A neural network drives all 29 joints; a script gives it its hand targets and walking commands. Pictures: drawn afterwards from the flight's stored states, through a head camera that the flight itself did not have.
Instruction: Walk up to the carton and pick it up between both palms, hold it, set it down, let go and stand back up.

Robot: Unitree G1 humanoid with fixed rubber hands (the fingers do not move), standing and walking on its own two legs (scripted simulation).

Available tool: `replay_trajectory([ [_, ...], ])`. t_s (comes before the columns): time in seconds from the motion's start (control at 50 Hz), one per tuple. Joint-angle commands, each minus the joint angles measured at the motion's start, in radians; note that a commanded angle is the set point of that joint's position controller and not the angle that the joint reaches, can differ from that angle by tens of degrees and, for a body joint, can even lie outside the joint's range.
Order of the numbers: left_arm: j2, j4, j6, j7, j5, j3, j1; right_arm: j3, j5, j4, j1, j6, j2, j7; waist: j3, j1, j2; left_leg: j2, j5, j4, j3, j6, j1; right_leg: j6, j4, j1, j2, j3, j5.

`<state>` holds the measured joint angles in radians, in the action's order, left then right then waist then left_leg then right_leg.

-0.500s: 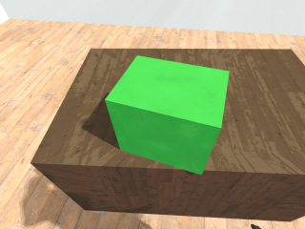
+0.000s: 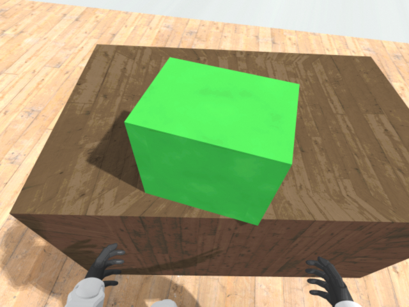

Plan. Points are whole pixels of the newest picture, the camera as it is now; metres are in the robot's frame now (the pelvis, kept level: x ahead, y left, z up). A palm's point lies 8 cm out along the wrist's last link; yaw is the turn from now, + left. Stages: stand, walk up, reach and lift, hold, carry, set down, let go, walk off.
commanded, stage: reach and lift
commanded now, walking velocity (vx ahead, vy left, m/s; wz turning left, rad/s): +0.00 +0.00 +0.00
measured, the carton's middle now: (215, 143) +0.47 +0.01 +0.01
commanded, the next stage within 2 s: none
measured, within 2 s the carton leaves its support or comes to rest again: neither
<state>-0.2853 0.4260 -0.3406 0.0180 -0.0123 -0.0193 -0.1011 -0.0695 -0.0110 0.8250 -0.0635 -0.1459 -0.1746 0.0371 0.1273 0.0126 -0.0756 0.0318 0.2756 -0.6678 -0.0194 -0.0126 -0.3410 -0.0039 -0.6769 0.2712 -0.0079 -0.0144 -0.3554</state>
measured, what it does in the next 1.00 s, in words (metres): stands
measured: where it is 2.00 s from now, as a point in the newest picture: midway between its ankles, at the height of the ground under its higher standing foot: outside the picture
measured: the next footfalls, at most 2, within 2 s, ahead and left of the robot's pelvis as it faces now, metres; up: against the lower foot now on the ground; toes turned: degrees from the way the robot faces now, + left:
none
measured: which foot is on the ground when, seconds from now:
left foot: down 0.00-1.00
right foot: down 0.00-1.00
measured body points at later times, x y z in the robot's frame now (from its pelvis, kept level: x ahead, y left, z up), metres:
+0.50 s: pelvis +0.04 +0.02 +0.02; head +0.06 +0.03 +0.47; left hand +0.22 +0.29 -0.05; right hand +0.20 -0.20 -0.06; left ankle +0.05 +0.13 -0.72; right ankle +0.01 -0.12 -0.72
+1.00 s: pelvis +0.02 +0.01 +0.02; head +0.02 +0.04 +0.47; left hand +0.19 +0.29 -0.04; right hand +0.18 -0.20 -0.04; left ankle +0.05 +0.13 -0.72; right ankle +0.01 -0.12 -0.72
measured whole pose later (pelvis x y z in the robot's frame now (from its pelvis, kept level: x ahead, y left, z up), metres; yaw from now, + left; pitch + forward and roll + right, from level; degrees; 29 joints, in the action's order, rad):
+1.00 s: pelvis +0.02 +0.01 +0.02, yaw -1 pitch -6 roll -1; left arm -0.45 0.59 0.31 -0.17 0.27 0.04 -0.25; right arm -0.02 0.19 0.63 -0.27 -0.38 -0.06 -0.13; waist 0.09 -0.05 -0.05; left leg 0.03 0.24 -0.50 -0.05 0.00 -0.16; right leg -0.02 -0.46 0.08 -0.01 0.01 -0.28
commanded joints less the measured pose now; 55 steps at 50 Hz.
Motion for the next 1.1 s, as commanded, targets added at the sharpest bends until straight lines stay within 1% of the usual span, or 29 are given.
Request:
replay_trajectory([
  [0.0, -0.159, -0.052, 0.027, -0.008, -0.026, -0.108, -0.095, -0.028, 0.04, -0.123, -0.056, -0.042, -0.181, -0.036, -0.202, -0.025, 0.098, -0.055, -0.239, 0.164, -0.056, -0.022, 0.301, 0.005, 0.238, -0.027, 0.026, -0.025, 0.301],
  [0.02, -0.159, -0.034, 0.033, -0.009, -0.03, -0.112, -0.081, -0.02, 0.039, -0.128, -0.04, -0.041, -0.17, -0.041, -0.172, -0.034, 0.115, -0.059, -0.245, 0.181, -0.062, -0.027, 0.289, 0.005, 0.249, -0.039, 0.028, -0.022, 0.299],
  [0.06, -0.162, -0.015, 0.049, -0.015, -0.027, -0.118, -0.036, -0.013, 0.031, -0.164, -0.019, -0.035, -0.146, -0.045, -0.116, -0.05, 0.126, -0.062, -0.203, 0.216, -0.074, -0.027, 0.268, 0.007, 0.278, -0.038, 0.029, -0.018, 0.224],
  [0.1, -0.157, -0.024, 0.072, -0.018, -0.013, -0.11, 0.019, -0.014, 0.023, -0.213, -0.007, -0.031, -0.121, -0.044, -0.077, -0.056, 0.141, -0.055, -0.158, 0.25, -0.081, -0.026, 0.265, 0.012, 0.304, -0.018, 0.026, -0.016, 0.141],
  [0.12, -0.16, -0.034, 0.09, -0.019, -0.003, -0.11, 0.036, -0.013, 0.023, -0.243, -0.006, -0.034, -0.11, -0.043, -0.084, -0.063, 0.147, -0.054, -0.164, 0.255, -0.086, -0.025, 0.275, 0.014, 0.312, -0.017, 0.024, -0.01, 0.142],
  [0.16, -0.157, -0.045, 0.134, -0.027, 0.021, -0.106, 0.053, -0.015, 0.027, -0.28, -0.032, -0.048, -0.092, -0.044, -0.121, -0.056, 0.145, -0.051, -0.188, 0.256, -0.088, -0.024, 0.305, 0.011, 0.32, -0.018, 0.018, 0.0, 0.174],
  [0.2, -0.152, -0.059, 0.191, -0.035, 0.042, -0.102, 0.046, -0.016, 0.036, -0.297, -0.066, -0.076, -0.083, -0.049, -0.174, -0.047, 0.14, -0.048, -0.248, 0.249, -0.083, -0.027, 0.345, 0.007, 0.323, -0.034, 0.021, 0.001, 0.244],
  [0.24, -0.152, -0.051, 0.248, -0.051, 0.064, -0.092, 0.03, -0.016, 0.042, -0.275, -0.098, -0.105, -0.079, -0.059, -0.201, -0.03, 0.135, -0.046, -0.311, 0.24, -0.076, -0.032, 0.385, 0.003, 0.33, -0.042, 0.023, 0.001, 0.316],
  [0.26, -0.156, -0.053, 0.278, -0.058, 0.075, -0.087, 0.023, -0.015, 0.05, -0.272, -0.109, -0.123, -0.075, -0.065, -0.215, -0.027, 0.139, -0.046, -0.335, 0.236, -0.072, -0.036, 0.401, 0.002, 0.332, -0.046, 0.024, 0.002, 0.337],
  [0.36, -0.179, 0.0, 0.391, -0.094, 0.121, -0.062, -0.018, -0.025, 0.069, -0.203, -0.113, -0.193, -0.088, -0.097, -0.213, -0.014, 0.124, -0.041, -0.42, 0.229, -0.05, -0.049, 0.441, -0.002, 0.352, -0.055, 0.036, -0.005, 0.37],
  [0.42, -0.191, 0.043, 0.435, -0.118, 0.14, -0.056, -0.042, -0.026, 0.083, -0.186, -0.099, -0.218, -0.091, -0.113, -0.191, -0.021, 0.099, -0.036, -0.433, 0.233, -0.043, -0.048, 0.446, 0.003, 0.368, -0.058, 0.043, -0.008, 0.335],
  [0.44, -0.195, 0.056, 0.446, -0.127, 0.149, -0.053, -0.046, -0.025, 0.086, -0.193, -0.091, -0.223, -0.09, -0.119, -0.187, -0.024, 0.081, -0.036, -0.43, 0.234, -0.043, -0.045, 0.441, 0.002, 0.372, -0.062, 0.045, -0.009, 0.324],
  [0.46, -0.201, 0.057, 0.459, -0.132, 0.155, -0.052, -0.051, -0.026, 0.09, -0.204, -0.091, -0.232, -0.091, -0.123, -0.19, -0.029, 0.082, -0.037, -0.44, 0.233, -0.04, -0.045, 0.438, 0.003, 0.371, -0.07, 0.044, -0.006, 0.329],
  [0.48, -0.206, 0.066, 0.472, -0.137, 0.161, -0.051, -0.06, -0.024, 0.094, -0.207, -0.09, -0.238, -0.089, -0.128, -0.191, -0.03, 0.069, -0.035, -0.444, 0.231, -0.038, -0.043, 0.436, 0.002, 0.371, -0.076, 0.045, -0.006, 0.332],
  [0.52, -0.215, 0.079, 0.5, -0.147, 0.173, -0.045, -0.057, -0.022, 0.103, -0.206, -0.081, -0.25, -0.083, -0.134, -0.185, -0.036, 0.069, -0.035, -0.442, 0.231, -0.034, -0.042, 0.423, 0.003, 0.368, -0.082, 0.044, -0.003, 0.324],
  [0.54, -0.218, 0.073, 0.515, -0.147, 0.176, -0.045, -0.051, -0.021, 0.111, -0.203, -0.079, -0.254, -0.081, -0.134, -0.182, -0.042, 0.086, -0.031, -0.445, 0.233, -0.031, -0.046, 0.423, 0.009, 0.368, -0.079, 0.044, -0.002, 0.305],
  [0.6, -0.228, 0.077, 0.548, -0.152, 0.189, -0.035, -0.048, -0.012, 0.136, -0.201, -0.076, -0.257, -0.07, -0.133, -0.159, -0.047, 0.11, -0.025, -0.425, 0.236, -0.025, -0.049, 0.418, 0.021, 0.374, -0.072, 0.041, 0.003, 0.24],
  [0.68, -0.251, 0.069, 0.595, -0.162, 0.215, -0.024, -0.042, 0.005, 0.162, -0.232, -0.09, -0.265, -0.044, -0.138, -0.145, -0.05, 0.13, -0.026, -0.383, 0.232, -0.023, -0.045, 0.398, 0.024, 0.37, -0.066, 0.026, 0.021, 0.216],
  [0.72, -0.267, 0.058, 0.617, -0.165, 0.223, -0.026, -0.04, 0.014, 0.177, -0.241, -0.1, -0.27, -0.028, -0.141, -0.135, -0.053, 0.158, -0.027, -0.359, 0.228, -0.022, -0.046, 0.383, 0.03, 0.365, -0.061, 0.018, 0.033, 0.194],
  [0.78, -0.284, 0.043, 0.646, -0.173, 0.239, -0.022, -0.047, 0.022, 0.195, -0.25, -0.123, -0.274, -0.012, -0.15, -0.116, -0.047, 0.169, -0.027, -0.332, 0.223, -0.016, -0.046, 0.37, 0.033, 0.36, -0.053, 0.01, 0.041, 0.176],
  [0.8, -0.292, 0.04, 0.655, -0.177, 0.246, -0.021, -0.054, 0.024, 0.199, -0.257, -0.131, -0.275, -0.007, -0.153, -0.113, -0.045, 0.165, -0.028, -0.319, 0.221, -0.015, -0.044, 0.362, 0.032, 0.359, -0.052, 0.008, 0.044, 0.163],
  [0.84, -0.308, 0.027, 0.671, -0.182, 0.256, -0.024, -0.061, 0.022, 0.202, -0.28, -0.141, -0.279, 0.002, -0.16, -0.109, -0.048, 0.178, -0.028, -0.294, 0.222, -0.013, -0.046, 0.352, 0.035, 0.355, -0.045, 0.004, 0.048, 0.145],
  [0.88, -0.334, 0.019, 0.688, -0.185, 0.27, -0.026, -0.054, 0.021, 0.205, -0.309, -0.135, -0.284, 0.012, -0.165, -0.106, -0.051, 0.174, -0.03, -0.257, 0.217, -0.014, -0.041, 0.33, 0.034, 0.348, -0.033, -0.001, 0.054, 0.114],
  [0.94, -0.349, 0.027, 0.709, -0.192, 0.306, -0.01, -0.039, 0.014, 0.193, -0.346, -0.124, -0.285, 0.028, -0.176, -0.096, -0.042, 0.144, -0.029, -0.17, 0.213, -0.011, -0.028, 0.292, 0.032, 0.336, -0.011, -0.008, 0.06, 0.05],
  [0.96, -0.355, 0.024, 0.716, -0.193, 0.318, -0.004, -0.028, 0.012, 0.19, -0.353, -0.117, -0.285, 0.03, -0.178, -0.096, -0.044, 0.146, -0.026, -0.148, 0.212, -0.01, -0.029, 0.283, 0.034, 0.329, 0.0, -0.008, 0.059, 0.031],
  [1.02, -0.381, 0.025, 0.731, -0.198, 0.357, 0.015, -0.003, 0.002, 0.181, -0.388, -0.102, -0.281, 0.045, -0.19, -0.093, -0.032, 0.129, -0.022, -0.078, 0.206, -0.005, -0.021, 0.243, 0.036, 0.313, 0.01, -0.012, 0.063, -0.015],
  [1.08, -0.417, 0.023, 0.751, -0.198, 0.39, 0.023, 0.028, 0.0, 0.181, -0.415, -0.079, -0.276, 0.058, -0.202, -0.115, -0.033, 0.13, -0.02, -0.036, 0.192, 0.0, -0.014, 0.207, 0.037, 0.287, 0.012, -0.015, 0.068, -0.051],
])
